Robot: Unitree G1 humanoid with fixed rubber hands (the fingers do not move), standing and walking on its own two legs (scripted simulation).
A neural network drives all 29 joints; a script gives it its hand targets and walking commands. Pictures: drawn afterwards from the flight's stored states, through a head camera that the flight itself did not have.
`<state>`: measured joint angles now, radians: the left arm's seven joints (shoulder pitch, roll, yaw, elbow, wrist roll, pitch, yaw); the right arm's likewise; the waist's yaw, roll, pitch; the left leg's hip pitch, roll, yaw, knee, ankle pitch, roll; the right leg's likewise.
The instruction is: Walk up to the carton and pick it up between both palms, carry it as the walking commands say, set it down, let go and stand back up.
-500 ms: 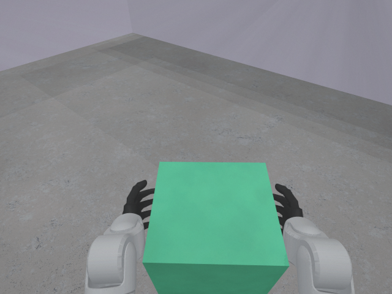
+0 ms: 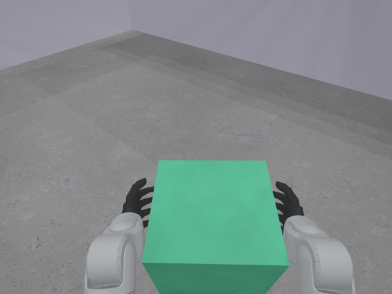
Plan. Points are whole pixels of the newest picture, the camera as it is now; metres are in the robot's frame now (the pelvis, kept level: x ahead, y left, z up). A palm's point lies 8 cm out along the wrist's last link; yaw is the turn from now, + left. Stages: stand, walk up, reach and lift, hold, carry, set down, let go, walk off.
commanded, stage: carry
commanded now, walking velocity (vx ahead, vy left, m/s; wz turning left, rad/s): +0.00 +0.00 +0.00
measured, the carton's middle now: (210, 238) +0.25 +0.00 +0.03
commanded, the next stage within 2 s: hold in 0.40 s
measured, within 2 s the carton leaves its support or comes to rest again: neither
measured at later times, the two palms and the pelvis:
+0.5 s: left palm (142, 226) +0.27 +0.14 +0.04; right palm (283, 229) +0.27 -0.14 +0.04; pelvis -0.01 +0.00 +0.00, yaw +0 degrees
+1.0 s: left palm (155, 218) +0.28 +0.11 +0.05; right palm (299, 225) +0.27 -0.17 +0.05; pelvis -0.03 -0.02 +0.01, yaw +0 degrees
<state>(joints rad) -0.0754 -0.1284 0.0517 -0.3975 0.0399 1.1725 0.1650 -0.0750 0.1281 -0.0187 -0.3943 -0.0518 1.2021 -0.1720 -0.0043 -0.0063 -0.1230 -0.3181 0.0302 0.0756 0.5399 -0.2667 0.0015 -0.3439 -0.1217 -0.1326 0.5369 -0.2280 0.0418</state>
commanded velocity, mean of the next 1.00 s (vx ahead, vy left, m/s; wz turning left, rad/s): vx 0.00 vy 0.00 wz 0.00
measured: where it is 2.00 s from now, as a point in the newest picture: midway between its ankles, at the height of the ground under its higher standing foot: outside the picture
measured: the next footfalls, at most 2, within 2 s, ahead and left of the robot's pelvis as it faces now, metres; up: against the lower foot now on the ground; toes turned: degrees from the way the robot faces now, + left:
none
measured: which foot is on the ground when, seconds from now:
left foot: down 0.00-1.00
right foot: down 0.00-1.00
